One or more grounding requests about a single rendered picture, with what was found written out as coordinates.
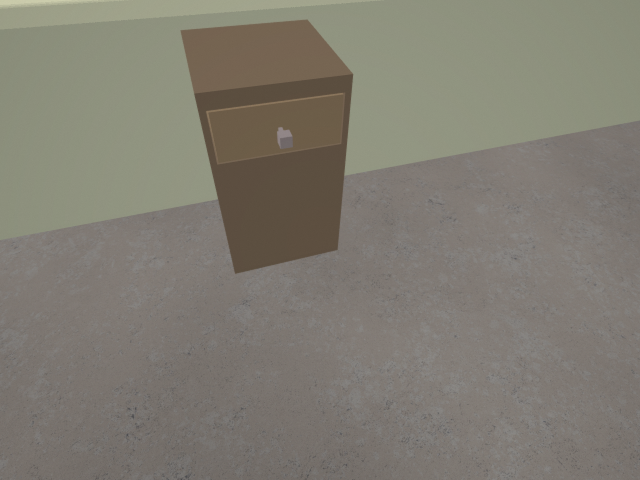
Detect handle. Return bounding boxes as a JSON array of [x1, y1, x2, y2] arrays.
[[277, 127, 293, 149]]

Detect drawer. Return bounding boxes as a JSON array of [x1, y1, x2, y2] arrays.
[[206, 93, 344, 163]]

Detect cabinet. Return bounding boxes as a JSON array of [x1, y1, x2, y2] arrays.
[[180, 20, 353, 274]]

